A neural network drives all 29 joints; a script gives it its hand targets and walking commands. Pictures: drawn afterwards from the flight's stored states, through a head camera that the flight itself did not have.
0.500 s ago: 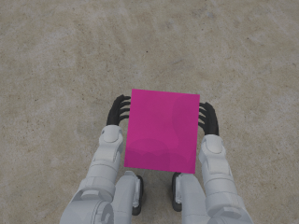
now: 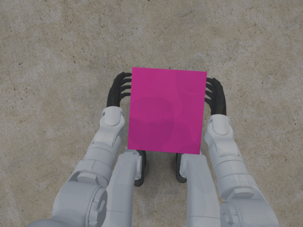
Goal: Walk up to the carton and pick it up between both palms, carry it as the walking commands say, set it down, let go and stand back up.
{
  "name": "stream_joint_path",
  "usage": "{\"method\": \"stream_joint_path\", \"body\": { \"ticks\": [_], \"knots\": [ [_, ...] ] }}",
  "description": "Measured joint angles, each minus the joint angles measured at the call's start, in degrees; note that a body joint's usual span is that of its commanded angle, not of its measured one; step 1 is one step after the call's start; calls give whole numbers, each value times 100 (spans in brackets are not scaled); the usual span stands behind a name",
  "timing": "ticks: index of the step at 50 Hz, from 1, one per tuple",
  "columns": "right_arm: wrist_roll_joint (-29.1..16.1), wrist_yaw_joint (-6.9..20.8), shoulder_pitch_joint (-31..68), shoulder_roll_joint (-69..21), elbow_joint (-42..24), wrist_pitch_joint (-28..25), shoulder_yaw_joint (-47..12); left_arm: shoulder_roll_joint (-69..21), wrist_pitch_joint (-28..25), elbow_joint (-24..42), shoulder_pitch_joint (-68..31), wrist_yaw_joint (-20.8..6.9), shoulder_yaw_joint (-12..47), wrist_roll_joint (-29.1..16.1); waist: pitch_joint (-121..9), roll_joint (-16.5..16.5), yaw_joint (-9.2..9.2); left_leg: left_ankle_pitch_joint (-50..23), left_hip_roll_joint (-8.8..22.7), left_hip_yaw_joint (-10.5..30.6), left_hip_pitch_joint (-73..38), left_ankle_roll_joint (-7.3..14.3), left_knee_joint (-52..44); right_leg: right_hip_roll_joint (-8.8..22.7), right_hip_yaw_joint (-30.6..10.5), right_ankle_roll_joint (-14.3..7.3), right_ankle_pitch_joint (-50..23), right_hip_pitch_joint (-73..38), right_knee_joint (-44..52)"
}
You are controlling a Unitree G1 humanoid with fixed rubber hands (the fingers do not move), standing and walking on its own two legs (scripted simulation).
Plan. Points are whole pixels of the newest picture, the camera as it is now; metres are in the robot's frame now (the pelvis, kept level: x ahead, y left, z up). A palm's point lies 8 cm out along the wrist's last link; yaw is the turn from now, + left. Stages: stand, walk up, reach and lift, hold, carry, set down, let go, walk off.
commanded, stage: set down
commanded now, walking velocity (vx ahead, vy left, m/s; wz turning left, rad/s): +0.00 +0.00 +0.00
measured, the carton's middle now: (164, 108) +0.39 -0.01 -0.23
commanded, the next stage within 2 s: none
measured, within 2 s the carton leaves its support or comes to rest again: neither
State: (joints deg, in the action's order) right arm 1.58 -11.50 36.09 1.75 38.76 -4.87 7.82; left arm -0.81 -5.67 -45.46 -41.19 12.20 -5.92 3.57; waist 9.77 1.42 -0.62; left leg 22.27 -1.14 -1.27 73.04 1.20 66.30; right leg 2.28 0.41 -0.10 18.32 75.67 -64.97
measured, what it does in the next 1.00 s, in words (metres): lowers itself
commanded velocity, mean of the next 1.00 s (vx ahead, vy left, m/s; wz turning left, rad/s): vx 0.00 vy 0.00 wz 0.00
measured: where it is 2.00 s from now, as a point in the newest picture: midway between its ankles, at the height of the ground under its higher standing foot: (160, 171)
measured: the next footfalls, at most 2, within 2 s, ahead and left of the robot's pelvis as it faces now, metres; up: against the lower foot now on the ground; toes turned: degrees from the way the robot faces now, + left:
none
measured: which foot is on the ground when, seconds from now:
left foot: down 0.00-1.00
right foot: down 0.00-1.00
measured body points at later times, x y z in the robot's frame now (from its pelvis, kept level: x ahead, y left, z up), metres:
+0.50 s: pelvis -0.02 +0.00 -0.08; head +0.28 -0.02 +0.25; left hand +0.44 +0.12 -0.22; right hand +0.43 -0.15 -0.23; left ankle +0.07 +0.11 -0.63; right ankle +0.10 -0.12 -0.63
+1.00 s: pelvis -0.03 +0.00 -0.16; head +0.30 -0.02 +0.15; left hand +0.48 +0.13 -0.30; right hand +0.46 -0.15 -0.32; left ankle +0.07 +0.11 -0.63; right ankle +0.10 -0.12 -0.63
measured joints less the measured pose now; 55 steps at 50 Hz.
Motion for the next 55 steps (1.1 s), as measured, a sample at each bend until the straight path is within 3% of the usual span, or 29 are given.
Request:
{"method": "stream_joint_path", "body": {
  "ticks": [24,55],
  "knots": [
    [-75,-25,1215,222,227,544,261,279,463,-350,-1304,-11,-197,-279,-76,0,0,391,-34,0,1833,-15,1711,-62,-109,0,372,1842,-1699],
    [555,326,2567,132,322,1414,1301,327,1276,-516,-2643,-223,-1167,-250,-85,0,0,908,-166,0,3895,-82,3792,-205,-274,47,866,3945,-3804]
  ]
}}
